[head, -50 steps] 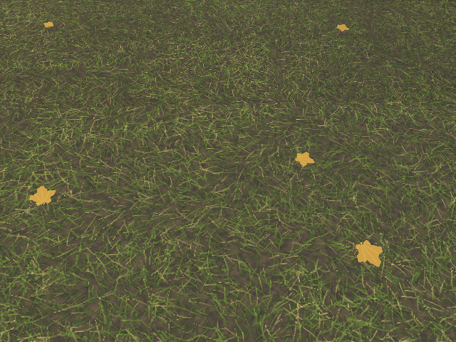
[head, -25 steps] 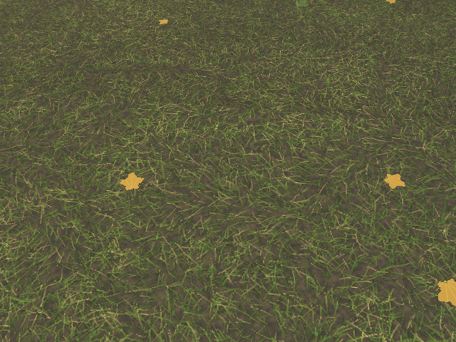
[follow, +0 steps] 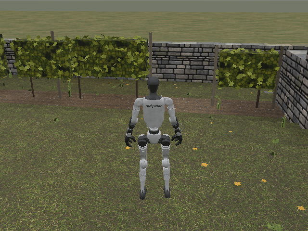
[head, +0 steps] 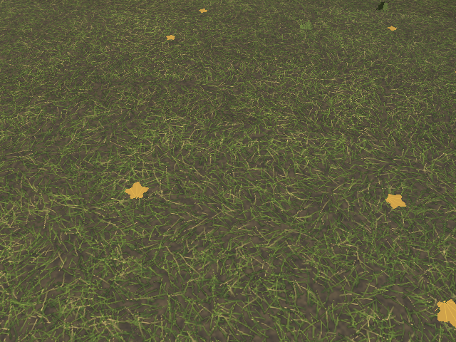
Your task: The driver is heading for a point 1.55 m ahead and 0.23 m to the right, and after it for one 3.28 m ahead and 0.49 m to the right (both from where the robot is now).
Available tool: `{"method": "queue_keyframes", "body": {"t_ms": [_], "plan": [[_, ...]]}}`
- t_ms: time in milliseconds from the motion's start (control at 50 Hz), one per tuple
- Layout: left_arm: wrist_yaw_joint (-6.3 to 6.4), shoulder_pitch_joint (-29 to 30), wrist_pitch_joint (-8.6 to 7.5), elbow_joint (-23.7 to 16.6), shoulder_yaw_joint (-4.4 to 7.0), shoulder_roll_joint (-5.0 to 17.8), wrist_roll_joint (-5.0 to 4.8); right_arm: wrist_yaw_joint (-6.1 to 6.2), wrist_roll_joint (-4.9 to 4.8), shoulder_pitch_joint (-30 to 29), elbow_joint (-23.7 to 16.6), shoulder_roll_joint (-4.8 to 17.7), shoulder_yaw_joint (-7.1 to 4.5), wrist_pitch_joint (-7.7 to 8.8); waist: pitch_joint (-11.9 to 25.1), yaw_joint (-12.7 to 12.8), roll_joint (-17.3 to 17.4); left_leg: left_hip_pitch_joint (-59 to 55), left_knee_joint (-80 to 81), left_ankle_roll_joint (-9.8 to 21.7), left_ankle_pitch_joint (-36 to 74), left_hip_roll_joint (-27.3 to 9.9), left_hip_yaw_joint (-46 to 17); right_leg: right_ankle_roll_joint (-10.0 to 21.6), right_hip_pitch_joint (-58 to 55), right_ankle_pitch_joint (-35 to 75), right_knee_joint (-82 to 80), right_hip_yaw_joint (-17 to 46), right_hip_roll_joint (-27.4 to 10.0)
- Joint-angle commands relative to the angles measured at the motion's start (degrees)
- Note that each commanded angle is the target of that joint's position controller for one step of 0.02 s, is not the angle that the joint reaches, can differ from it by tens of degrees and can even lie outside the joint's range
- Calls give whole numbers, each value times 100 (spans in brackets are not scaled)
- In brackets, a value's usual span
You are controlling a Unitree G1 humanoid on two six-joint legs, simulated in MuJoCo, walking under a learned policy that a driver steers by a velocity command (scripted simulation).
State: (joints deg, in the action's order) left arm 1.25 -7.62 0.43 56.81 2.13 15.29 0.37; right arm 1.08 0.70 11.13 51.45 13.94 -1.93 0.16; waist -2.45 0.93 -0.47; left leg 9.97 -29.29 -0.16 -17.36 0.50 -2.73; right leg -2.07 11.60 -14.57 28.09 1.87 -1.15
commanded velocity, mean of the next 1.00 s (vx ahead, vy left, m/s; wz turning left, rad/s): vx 0.29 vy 0.00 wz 0.01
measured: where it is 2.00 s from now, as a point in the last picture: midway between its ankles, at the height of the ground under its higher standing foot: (244, 239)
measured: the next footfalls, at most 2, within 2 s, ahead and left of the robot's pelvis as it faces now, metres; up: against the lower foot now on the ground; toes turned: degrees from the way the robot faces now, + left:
left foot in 0.90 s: +0.43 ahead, +0.10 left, +0.00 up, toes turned +1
right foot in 1.44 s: +0.74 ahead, -0.14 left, +0.00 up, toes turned -3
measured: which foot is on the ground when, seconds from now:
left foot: down 0.00-0.42, up 0.44-0.88, down 0.90-1.00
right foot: down 0.00-0.92, up 0.94-1.00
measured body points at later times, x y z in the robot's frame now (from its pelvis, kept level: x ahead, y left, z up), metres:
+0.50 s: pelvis +0.05 -0.03 +0.00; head +0.05 -0.05 +0.45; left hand +0.06 +0.24 -0.14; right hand +0.10 -0.30 -0.15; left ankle -0.02 +0.11 -0.69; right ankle +0.02 -0.12 -0.74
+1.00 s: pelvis +0.30 +0.02 -0.01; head +0.34 +0.02 +0.44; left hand +0.28 +0.28 -0.15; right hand +0.47 -0.24 -0.12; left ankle +0.39 +0.10 -0.74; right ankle +0.13 -0.12 -0.64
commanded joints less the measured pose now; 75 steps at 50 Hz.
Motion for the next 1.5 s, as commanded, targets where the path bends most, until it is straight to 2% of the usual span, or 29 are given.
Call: {"method": "queue_keyframes", "body": {"t_ms": [20,200,240,320,360,400,420,440,460,480,520,580,680,800,860,900,920,940,960,1000,1060,1140,1320,1380,1420,1440,1460,1480,1500], "plan": [[32,47,-40,-106,119,619,-4,34,-8,-38,-170,760,-131,88,78,3,233,353,704,151,774,-331,-341,99,-177,748,-289,22,-72],[76,-112,-46,220,99,625,-19,38,-28,37,120,677,-65,89,132,-18,103,269,678,165,872,-239,-219,72,-174,832,-318,17,-76],[90,-224,-36,310,85,563,-60,60,-73,175,224,761,-100,50,164,-64,265,265,838,294,-770,-185,-263,118,9,-471,-52,-271,184],[18,89,-262,50,50,400,-144,61,-176,548,290,1223,-263,134,-573,-268,1197,561,1939,1188,-3238,-1508,-2256,334,1217,-1152,1459,-396,168],[-78,-120,-418,87,59,380,-204,49,-196,303,210,1095,-250,234,-692,-69,1157,583,1900,1262,-2659,-1673,-2325,563,1247,-1238,1448,-231,-67],[-143,-852,-524,383,90,345,-222,21,-270,-255,26,996,-225,235,-536,399,900,1179,1455,903,-1912,-1172,-1452,724,-187,-638,66,-424,45],[-150,-1322,-529,612,150,454,-163,9,-235,-398,-62,828,-180,250,-383,541,540,1543,749,682,-1247,-750,-905,669,-953,-223,-242,-205,49],[-133,-1977,-530,746,235,793,-113,-24,-149,-443,-151,435,-69,297,-2,673,-651,2109,-1121,305,-753,-144,-11,895,-1691,-712,-980,1308,-930],[-223,-2414,-580,776,340,1446,-66,20,-228,-487,-428,421,-91,392,102,683,-1830,3184,-2463,148,-1582,381,199,1707,-2062,-1631,-1916,3736,-2019],[-240,-1979,-667,665,226,1129,-11,21,-369,-426,-371,701,-155,457,-225,435,-1110,3567,-3399,227,-1579,4,-280,1894,-1741,-2102,-1995,3998,-2231],[-250,-1392,-744,394,107,696,-83,-57,-346,-248,-205,724,-181,544,-513,186,-567,3840,-3609,391,-401,-449,-234,1463,-1597,-1626,-1965,2695,-1704],[-231,-1546,-671,366,-6,392,-49,-142,-190,-490,-236,700,-245,576,-316,210,-532,3523,-2955,278,576,-682,60,1141,-1627,539,-2004,1377,-1205],[-56,-1817,-537,310,10,647,-18,-225,-195,-1417,-620,258,-89,528,-379,382,-398,3084,-1314,-30,1467,-491,469,1182,-1195,1793,-2165,491,-950],[-19,-2118,-499,372,93,743,-131,-374,-264,-2102,-955,413,-50,559,-659,349,-500,2581,-145,214,1866,-314,472,1165,-1456,2084,-2182,259,-1282],[-12,-1879,-423,265,192,939,-99,-384,-240,-1396,-839,791,-217,580,13,-208,-689,1439,-105,521,1454,16,630,981,-1879,4576,-1140,81,-1375],[-12,-1756,-349,119,138,813,-6,-273,-237,568,-284,1223,-457,520,1230,-1109,-566,-1363,-264,926,1342,-266,247,702,-673,4505,1270,-156,-972],[-91,-2456,-444,8,-65,54,1,-247,-87,1340,-104,1756,-584,488,2285,-844,855,-3674,43,1873,-3,-1866,-2485,322,1646,1599,3692,-310,17],[-130,-2334,-621,86,-81,60,-105,-275,-113,1300,-49,1358,-442,481,2608,-844,1281,-3631,1248,2039,-754,-2324,-4242,374,2362,-1668,4741,511,426],[-156,-1683,-739,-166,84,614,-288,-286,-161,710,-95,1057,-336,520,1473,-729,1060,-2722,1441,1685,-908,-2081,-3505,504,2922,-1455,5132,585,62],[-81,-1104,-785,-314,139,669,-282,-324,-98,-172,-235,690,-223,598,433,-330,283,-839,1761,1404,273,-1661,-1961,569,2612,-485,4573,287,-492],[-36,-1417,-559,-258,157,308,-162,-373,-43,-360,-145,505,-170,669,261,98,496,262,2170,1338,912,-1251,-1023,499,1824,-111,3930,276,-795],[-12,-590,-480,-635,202,400,-68,-215,-47,95,68,823,-225,680,-105,2,336,326,2480,1454,1254,-1230,-635,236,2575,790,2815,177,-901],[-263,1110,-617,-1244,75,280,-141,-66,-183,1131,444,1016,-264,493,-293,-527,260,-889,2106,1157,1674,-1338,-133,283,2570,1919,304,-117,-446],[-348,972,-658,-1328,132,495,-153,-42,-185,1099,465,1123,-320,380,-116,-300,404,-1448,1587,1006,2542,-1579,-208,509,2236,1204,78,-169,-300],[-322,-280,-668,-985,339,863,-146,-42,-155,901,393,1074,-293,306,664,375,446,-1280,94,785,4226,-1218,112,785,475,1083,-79,-482,58],[-271,-1382,-657,-730,474,1268,-82,-37,-68,960,258,872,-190,305,1542,739,57,-257,-1544,596,3288,-891,361,1126,-1318,1211,168,309,-671],[-275,-1918,-610,-553,601,1776,-50,-115,-58,1711,219,97,34,434,2348,422,-1452,2184,-3744,163,139,197,475,2091,-3476,26,-345,3078,-2033],[-291,-1897,-610,-593,427,1199,-76,-137,-161,1455,300,529,-49,584,2442,588,-1196,2891,-4476,253,-1543,191,-406,2051,-3556,-476,-1040,4007,-2105],[-279,-1383,-627,-676,334,940,-84,-160,-333,889,123,957,-170,675,1543,511,-913,3347,-4711,367,-1182,-135,-393,1745,-2835,-354,-1110,3120,-1925]]}}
